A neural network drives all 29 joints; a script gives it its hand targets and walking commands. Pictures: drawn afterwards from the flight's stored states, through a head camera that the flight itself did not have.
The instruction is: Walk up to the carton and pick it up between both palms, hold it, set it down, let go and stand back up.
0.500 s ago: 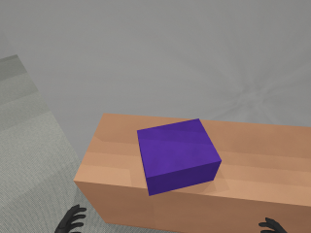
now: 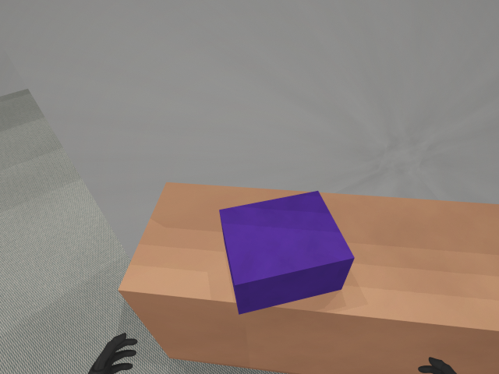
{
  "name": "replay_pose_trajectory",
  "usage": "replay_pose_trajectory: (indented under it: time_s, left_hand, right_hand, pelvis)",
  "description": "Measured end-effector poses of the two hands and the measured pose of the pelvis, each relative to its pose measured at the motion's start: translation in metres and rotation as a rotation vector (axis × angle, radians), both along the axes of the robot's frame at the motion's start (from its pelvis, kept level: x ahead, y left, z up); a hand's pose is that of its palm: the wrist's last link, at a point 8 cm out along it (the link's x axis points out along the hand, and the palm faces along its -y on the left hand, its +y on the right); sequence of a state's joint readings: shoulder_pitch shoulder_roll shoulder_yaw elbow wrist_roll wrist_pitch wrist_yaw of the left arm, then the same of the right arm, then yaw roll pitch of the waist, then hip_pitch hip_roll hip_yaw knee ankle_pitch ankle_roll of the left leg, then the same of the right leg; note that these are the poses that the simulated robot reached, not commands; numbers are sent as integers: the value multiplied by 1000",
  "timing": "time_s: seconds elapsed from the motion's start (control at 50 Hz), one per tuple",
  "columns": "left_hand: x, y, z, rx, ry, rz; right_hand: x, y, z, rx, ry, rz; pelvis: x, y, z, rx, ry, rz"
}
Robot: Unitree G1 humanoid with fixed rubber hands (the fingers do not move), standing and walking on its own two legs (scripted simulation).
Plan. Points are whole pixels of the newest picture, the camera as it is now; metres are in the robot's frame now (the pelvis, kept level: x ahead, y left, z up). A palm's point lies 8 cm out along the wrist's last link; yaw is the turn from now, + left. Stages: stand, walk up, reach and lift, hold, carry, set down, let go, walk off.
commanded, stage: stand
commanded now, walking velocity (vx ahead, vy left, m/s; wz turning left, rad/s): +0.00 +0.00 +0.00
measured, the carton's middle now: (280, 249) +0.43 -0.03 -0.14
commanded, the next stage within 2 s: walk up in 0.34 s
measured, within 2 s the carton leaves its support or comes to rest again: neither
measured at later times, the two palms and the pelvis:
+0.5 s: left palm out of the picture +0.14 +0.28 -0.07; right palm out of the picture +0.10 -0.29 -0.09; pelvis +0.00 +0.00 +0.00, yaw +0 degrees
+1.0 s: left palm out of the picture +0.06 +0.37 -0.09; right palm out of the picture +0.05 -0.25 -0.06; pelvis -0.07 +0.06 -0.01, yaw +0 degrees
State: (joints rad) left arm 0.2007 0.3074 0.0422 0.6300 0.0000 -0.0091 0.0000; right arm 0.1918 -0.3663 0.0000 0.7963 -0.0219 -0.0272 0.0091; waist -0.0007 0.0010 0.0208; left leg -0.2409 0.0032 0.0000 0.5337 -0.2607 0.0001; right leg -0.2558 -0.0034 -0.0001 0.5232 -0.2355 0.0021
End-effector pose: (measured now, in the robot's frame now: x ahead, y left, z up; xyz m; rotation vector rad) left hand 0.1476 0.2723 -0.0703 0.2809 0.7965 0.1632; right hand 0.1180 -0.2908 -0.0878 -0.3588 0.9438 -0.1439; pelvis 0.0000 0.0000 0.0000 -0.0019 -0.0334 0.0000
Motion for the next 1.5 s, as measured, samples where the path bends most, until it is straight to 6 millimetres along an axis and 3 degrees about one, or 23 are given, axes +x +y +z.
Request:
replay_pose_trajectory:
  time_s: [0.56, 0.72, 0.82, 0.88, 1.0, 1.1, 1.26, 1.5]
  left_hand:
    - [-13, 5, -5, 5, 45, 8]
    - [-37, 47, -5, 85, 58, 17]
    - [-57, 80, -19, 93, 70, 20]
    - [-67, 89, -21, 85, 82, 20]
    - [-90, 100, -22, 73, 101, 23]
    - [-110, 98, -25, 75, 133, 20]
    - [-139, 84, -19, 104, 156, 13]
    - [-130, 70, -13, 114, 127, -37]
  right_hand:
    - [-15, -4, -3, -7, 49, -21]
    - [-39, -10, 0, -70, 104, -31]
    - [-58, 10, 0, -103, 96, -28]
    - [-70, 24, 7, -104, 83, -34]
    - [-73, 41, 24, -112, 17, 6]
    - [-82, 46, 24, -98, -1, 20]
    - [-98, 33, 13, -55, 8, 16]
    - [-113, 22, 9, -32, 17, -12]
  pelvis:
    - [-4, 1, 2, -1, -8, 0]
    - [-24, 14, -4, -13, -44, 3]
    - [-44, 39, -14, -36, -61, 11]
    - [-54, 50, -11, -49, -75, 7]
    - [-75, 60, -6, -60, -55, 1]
    - [-90, 59, -5, -57, -32, -2]
    - [-104, 44, -5, -30, -40, -14]
    - [-107, 36, -4, -20, -41, -17]
